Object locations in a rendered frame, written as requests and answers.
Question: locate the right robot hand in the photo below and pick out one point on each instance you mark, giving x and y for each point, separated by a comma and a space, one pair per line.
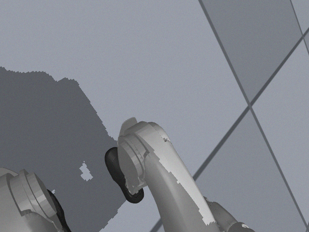
222, 217

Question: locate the right robot foot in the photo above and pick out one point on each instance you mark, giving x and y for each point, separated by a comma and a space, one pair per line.
112, 163

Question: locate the left robot foot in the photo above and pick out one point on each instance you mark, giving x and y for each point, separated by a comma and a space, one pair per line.
60, 213

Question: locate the right robot arm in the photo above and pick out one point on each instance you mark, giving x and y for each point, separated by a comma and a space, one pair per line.
240, 227

